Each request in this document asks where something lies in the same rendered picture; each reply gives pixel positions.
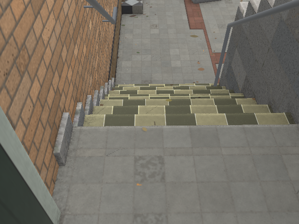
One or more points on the stairs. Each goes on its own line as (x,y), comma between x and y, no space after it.
(188,104)

